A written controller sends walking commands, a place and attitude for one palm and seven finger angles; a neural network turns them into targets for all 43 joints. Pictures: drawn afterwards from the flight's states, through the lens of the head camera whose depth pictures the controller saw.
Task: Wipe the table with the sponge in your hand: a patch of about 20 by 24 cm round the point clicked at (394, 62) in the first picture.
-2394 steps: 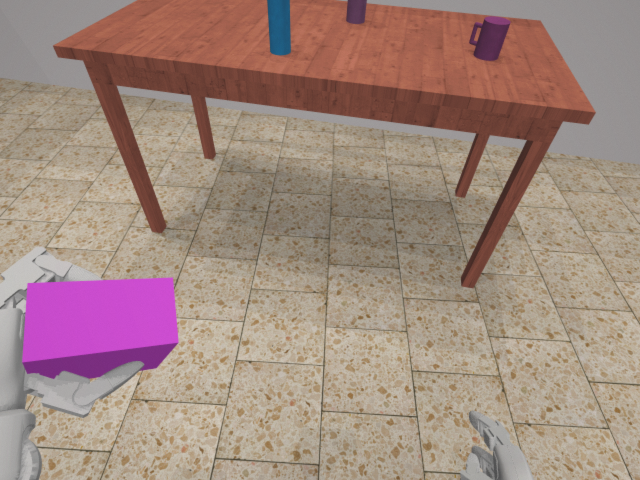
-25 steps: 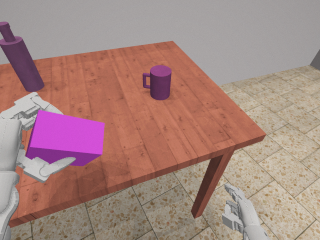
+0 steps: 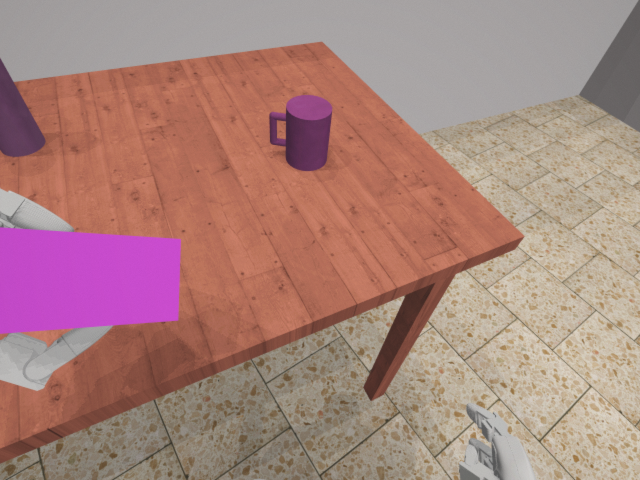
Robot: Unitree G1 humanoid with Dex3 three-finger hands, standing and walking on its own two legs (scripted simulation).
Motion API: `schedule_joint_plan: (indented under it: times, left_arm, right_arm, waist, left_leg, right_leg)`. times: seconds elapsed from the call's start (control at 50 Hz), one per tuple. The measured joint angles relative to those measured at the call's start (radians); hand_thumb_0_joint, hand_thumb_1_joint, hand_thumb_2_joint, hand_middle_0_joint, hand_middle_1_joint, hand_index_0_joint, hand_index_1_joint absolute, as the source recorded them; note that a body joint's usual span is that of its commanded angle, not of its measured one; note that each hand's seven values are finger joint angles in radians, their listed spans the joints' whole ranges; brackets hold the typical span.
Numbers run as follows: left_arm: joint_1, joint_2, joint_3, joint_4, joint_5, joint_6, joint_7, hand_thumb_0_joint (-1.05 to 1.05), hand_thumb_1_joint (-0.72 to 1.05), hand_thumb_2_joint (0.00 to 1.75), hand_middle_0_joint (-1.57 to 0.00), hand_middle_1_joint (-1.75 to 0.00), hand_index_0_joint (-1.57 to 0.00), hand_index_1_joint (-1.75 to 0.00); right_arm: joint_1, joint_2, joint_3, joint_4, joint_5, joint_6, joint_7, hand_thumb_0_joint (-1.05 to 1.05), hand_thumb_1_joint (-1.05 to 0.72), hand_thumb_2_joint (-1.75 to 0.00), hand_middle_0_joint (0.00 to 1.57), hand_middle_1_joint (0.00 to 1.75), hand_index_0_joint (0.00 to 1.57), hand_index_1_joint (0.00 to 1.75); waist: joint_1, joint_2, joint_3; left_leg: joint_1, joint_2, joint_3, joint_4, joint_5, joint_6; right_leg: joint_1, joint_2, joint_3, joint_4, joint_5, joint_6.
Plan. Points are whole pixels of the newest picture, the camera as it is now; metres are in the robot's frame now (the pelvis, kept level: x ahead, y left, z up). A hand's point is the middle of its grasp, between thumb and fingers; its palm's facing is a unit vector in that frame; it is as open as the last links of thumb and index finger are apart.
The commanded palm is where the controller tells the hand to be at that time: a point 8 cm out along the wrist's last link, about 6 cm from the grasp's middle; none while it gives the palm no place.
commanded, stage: step back with the hand held close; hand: left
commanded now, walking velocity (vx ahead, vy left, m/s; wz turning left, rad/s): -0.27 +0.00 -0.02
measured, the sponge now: (106, 280) +0.24 +0.19 +0.21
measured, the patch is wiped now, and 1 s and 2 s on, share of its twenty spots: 1.00 1.00 1.00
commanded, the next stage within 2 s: stop stepping back and stand still in 0.90 s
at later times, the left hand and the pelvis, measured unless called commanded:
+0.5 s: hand out of the picture +0.16 +0.23 +0.22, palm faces +0.36 -0.84 -0.42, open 10.1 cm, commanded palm +0.08 +0.29 +0.26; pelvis -0.06 +0.01 +0.00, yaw +3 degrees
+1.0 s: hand out of the picture +0.03 +0.21 +0.23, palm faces +0.32 -0.85 -0.42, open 10.1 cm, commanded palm -0.03 +0.27 +0.26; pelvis -0.19 -0.01 +0.00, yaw +0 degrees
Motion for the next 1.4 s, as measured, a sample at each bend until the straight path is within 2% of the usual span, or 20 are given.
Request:
schedule_joint_plan:
  times: [0.1, 0.2, 0.24, 0.34, 0.44, 0.46, 0.56, 0.62, 0.7, 0.74, 0.84, 0.96, 1.02, 1.08, 1.12, 1.2, 1.26, 1.32, 1.36, 1.4]
  left_arm:
    - [-0.052, 0.026, 0.041, -0.040, 0.010, -0.032, 0.011, -0.01, -0.52, 1.07, -0.72, -1.33, -0.75, -1.33]
    - [-0.189, -0.016, 0.051, 0.082, 0.012, -0.027, 0.023, -0.01, -0.52, 1.07, -0.72, -1.33, -0.75, -1.33]
    - [-0.229, -0.025, 0.041, 0.130, 0.009, -0.012, 0.020, -0.01, -0.52, 1.08, -0.72, -1.33, -0.75, -1.33]
    - [-0.231, -0.059, -0.043, 0.135, -0.008, 0.021, -0.007, -0.01, -0.52, 1.08, -0.72, -1.34, -0.74, -1.33]
    - [-0.082, -0.020, -0.034, -0.010, -0.013, 0.014, -0.019, -0.01, -0.52, 1.08, -0.72, -1.34, -0.74, -1.33]
    - [-0.054, 0.003, -0.015, -0.042, -0.015, 0.007, -0.017, -0.01, -0.52, 1.08, -0.72, -1.34, -0.74, -1.33]
    - [0.020, 0.048, 0.082, -0.139, -0.012, -0.030, 0.004, -0.01, -0.53, 1.08, -0.72, -1.33, -0.75, -1.33]
    - [-0.029, 0.042, 0.106, -0.130, -0.004, -0.049, 0.014, -0.01, -0.53, 1.08, -0.72, -1.33, -0.75, -1.33]
    - [-0.162, 0.020, 0.107, -0.021, 0.000, -0.060, 0.011, -0.01, -0.53, 1.08, -0.72, -1.33, -0.75, -1.33]
    - [-0.211, -0.016, 0.083, 0.042, 0.004, -0.062, -0.002, -0.01, -0.53, 1.08, -0.72, -1.34, -0.75, -1.33]
    - [-0.110, -0.022, 0.027, 0.073, -0.012, -0.042, -0.038, -0.01, -0.52, 1.08, -0.72, -1.34, -0.74, -1.34]
    - [0.048, 0.022, 0.005, -0.073, -0.020, -0.017, -0.040, -0.01, -0.53, 1.08, -0.72, -1.34, -0.75, -1.33]
    - [0.012, 0.034, 0.026, -0.098, -0.022, -0.030, -0.012, -0.01, -0.53, 1.08, -0.72, -1.33, -0.75, -1.33]
    - [-0.074, 0.007, 0.043, -0.075, -0.016, -0.027, 0.016, -0.01, -0.53, 1.08, -0.72, -1.33, -0.75, -1.33]
    - [-0.135, -0.012, 0.055, -0.022, -0.014, -0.026, 0.025, -0.01, -0.53, 1.08, -0.72, -1.33, -0.75, -1.33]
    - [-0.229, -0.031, 0.060, 0.114, -0.007, -0.002, 0.029, -0.01, -0.53, 1.08, -0.72, -1.34, -0.75, -1.33]
    - [-0.271, -0.072, 0.000, 0.189, 0.003, 0.017, 0.001, -0.01, -0.53, 1.08, -0.72, -1.34, -0.74, -1.34]
    - [-0.212, -0.094, -0.066, 0.208, -0.007, 0.027, -0.040, -0.01, -0.53, 1.08, -0.72, -1.34, -0.74, -1.34]
    - [-0.130, -0.080, -0.071, 0.174, -0.013, 0.031, -0.053, -0.01, -0.53, 1.08, -0.72, -1.34, -0.74, -1.34]
    - [-0.047, -0.057, -0.060, 0.118, -0.015, 0.030, -0.045, -0.01, -0.53, 1.08, -0.72, -1.34, -0.75, -1.34]
  right_arm:
    - [-0.023, 0.002, -0.003, -0.012, -0.006, -0.024, -0.003, 0.01, -0.90, -0.90, 0.21, 0.30, 0.20, 0.30]
    - [-0.029, 0.002, -0.004, -0.009, 0.000, -0.039, -0.003, 0.01, -0.90, -0.90, 0.21, 0.30, 0.20, 0.30]
    - [-0.028, 0.004, 0.002, -0.011, 0.007, -0.034, 0.000, 0.01, -0.90, -0.90, 0.21, 0.30, 0.20, 0.30]
    - [-0.049, 0.011, 0.012, 0.034, 0.020, 0.004, 0.007, 0.01, -0.90, -0.90, 0.21, 0.30, 0.20, 0.30]
    - [-0.053, -0.005, 0.001, -0.004, 0.004, 0.005, 0.007, 0.01, -0.90, -0.90, 0.21, 0.30, 0.20, 0.30]
    - [-0.056, -0.002, -0.010, -0.004, -0.002, -0.003, 0.004, 0.01, -0.90, -0.90, 0.21, 0.30, 0.20, 0.30]
    - [-0.022, 0.038, -0.036, 0.039, -0.020, -0.074, 0.012, 0.01, -0.91, -0.90, 0.20, 0.30, 0.20, 0.30]
    - [0.006, 0.056, -0.033, 0.065, -0.012, -0.101, 0.030, 0.01, -0.91, -0.90, 0.20, 0.30, 0.20, 0.30]
    - [0.010, 0.053, -0.014, 0.063, -0.010, -0.095, 0.043, 0.01, -0.90, -0.90, 0.21, 0.30, 0.20, 0.30]
    - [-0.025, 0.033, -0.012, 0.065, -0.002, -0.077, 0.045, 0.01, -0.90, -0.90, 0.21, 0.30, 0.21, 0.30]
    - [-0.081, 0.032, -0.025, 0.026, 0.028, -0.033, 0.032, 0.02, -0.90, -0.90, 0.21, 0.30, 0.21, 0.30]
    - [-0.075, 0.004, -0.046, -0.030, 0.014, -0.044, 0.002, 0.01, -0.91, -0.90, 0.20, 0.30, 0.20, 0.30]
    - [-0.065, 0.022, -0.052, 0.012, 0.002, -0.075, -0.004, 0.01, -0.91, -0.90, 0.20, 0.30, 0.20, 0.30]
    - [-0.031, 0.037, -0.049, 0.043, 0.009, -0.114, 0.009, 0.01, -0.91, -0.90, 0.20, 0.30, 0.20, 0.30]
    - [-0.002, 0.039, -0.044, 0.051, 0.020, -0.122, 0.021, 0.01, -0.91, -0.90, 0.20, 0.30, 0.20, 0.30]
    - [0.046, 0.029, -0.016, 0.028, 0.025, -0.097, 0.022, 0.01, -0.90, -0.90, 0.21, 0.30, 0.20, 0.30]
    - [0.018, -0.003, -0.012, 0.051, 0.028, -0.061, 0.020, 0.01, -0.90, -0.90, 0.21, 0.30, 0.20, 0.30]
    - [-0.008, -0.006, -0.010, 0.114, 0.025, -0.018, 0.017, 0.02, -0.90, -0.90, 0.21, 0.30, 0.20, 0.30]
    - [-0.006, 0.004, -0.007, 0.107, 0.023, 0.006, 0.015, 0.02, -0.90, -0.90, 0.21, 0.30, 0.20, 0.30]
    - [0.005, 0.006, -0.005, 0.078, 0.021, 0.007, 0.008, 0.02, -0.90, -0.90, 0.21, 0.30, 0.20, 0.30]
  waist:
    - [0.046, -0.005, 0.004]
    - [0.078, 0.041, -0.003]
    - [0.074, 0.052, -0.007]
    - [0.021, 0.004, -0.008]
    - [-0.034, -0.051, 0.030]
    - [-0.038, -0.072, 0.047]
    - [0.026, -0.077, 0.090]
    - [0.045, -0.035, 0.074]
    - [0.041, 0.014, 0.052]
    - [0.026, 0.072, 0.073]
    - [-0.012, 0.011, 0.064]
    - [-0.026, -0.064, 0.055]
    - [0.026, -0.105, 0.076]
    - [0.041, -0.067, 0.068]
    - [0.048, -0.032, 0.047]
    - [0.043, 0.015, -0.002]
    - [0.021, 0.075, 0.015]
    - [0.007, 0.062, -0.011]
    - [-0.002, 0.029, -0.035]
    - [0.001, 0.010, -0.057]
  left_leg:
    - [-0.017, -0.004, -0.002, 0.014, 0.007, 0.002]
    - [0.005, 0.006, -0.003, 0.012, 0.011, -0.002]
    - [-0.002, 0.012, -0.004, 0.043, -0.017, -0.012]
    - [-0.048, 0.038, 0.010, 0.315, -0.185, -0.045]
    - [0.088, 0.098, 0.014, 0.044, -0.141, -0.049]
    - [0.086, 0.085, 0.021, 0.014, -0.142, -0.069]
    - [0.078, 0.114, 0.043, -0.022, -0.081, -0.086]
    - [0.102, 0.148, 0.036, -0.073, -0.044, -0.096]
    - [0.094, 0.163, 0.026, -0.053, -0.036, -0.113]
    - [0.065, 0.188, -0.002, 0.015, -0.052, -0.112]
    - [-0.032, 0.098, 0.021, 0.313, -0.183, -0.091]
    - [0.091, 0.092, 0.058, -0.035, -0.076, -0.074]
    - [0.079, 0.098, 0.075, -0.024, -0.039, -0.084]
    - [0.084, 0.132, 0.047, -0.053, 0.005, -0.094]
    - [0.088, 0.151, 0.035, -0.070, 0.028, -0.100]
    - [0.055, 0.163, 0.033, -0.013, -0.014, -0.100]
    - [-0.048, 0.137, -0.025, 0.275, -0.150, -0.070]
    - [-0.087, 0.084, 0.003, 0.501, -0.088, -0.060]
    - [-0.039, 0.077, 0.049, 0.434, -0.069, -0.050]
    - [0.060, 0.082, 0.078, 0.227, -0.110, -0.029]
  right_leg:
    - [-0.024, -0.006, -0.006, 0.037, -0.039, 0.003]
    - [-0.003, 0.003, -0.007, 0.043, -0.085, 0.008]
    - [0.013, 0.002, -0.019, 0.003, 0.059, -0.003]
    - [-0.013, -0.028, -0.037, 0.016, 0.023, -0.013]
    - [-0.103, -0.069, -0.038, 0.022, 0.063, 0.007]
    - [-0.126, -0.087, -0.031, 0.037, 0.066, 0.014]
    - [-0.162, -0.023, 0.009, 0.290, -0.237, 0.038]
    - [-0.068, 0.001, -0.004, 0.212, -0.233, 0.037]
    - [0.112, -0.011, -0.012, -0.095, -0.031, 0.035]
    - [0.131, 0.020, -0.034, -0.135, 0.035, 0.015]
    - [0.046, -0.030, 0.009, -0.099, 0.061, 0.005]
    - [-0.090, -0.065, 0.019, 0.008, 0.076, 0.023]
    - [-0.170, -0.031, 0.045, 0.271, -0.177, 0.033]
    - [-0.174, 0.011, 0.027, 0.489, -0.250, 0.042]
    - [-0.112, 0.007, 0.007, 0.445, -0.231, 0.041]
    - [0.107, -0.028, -0.020, 0.094, -0.173, 0.027]
    - [0.119, -0.015, -0.051, 0.069, -0.084, -0.010]
    - [0.107, -0.018, -0.036, 0.037, -0.059, -0.018]
    - [0.086, -0.035, -0.033, -0.003, -0.029, -0.025]
    - [0.051, -0.052, -0.055, -0.018, -0.033, -0.021]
